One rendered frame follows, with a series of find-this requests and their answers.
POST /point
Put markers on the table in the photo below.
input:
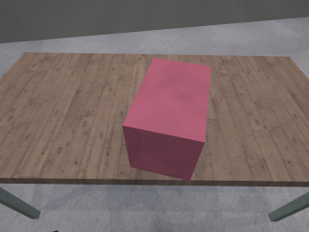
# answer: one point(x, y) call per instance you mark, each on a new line
point(62, 115)

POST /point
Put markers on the carton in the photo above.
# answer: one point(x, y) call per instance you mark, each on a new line
point(165, 128)

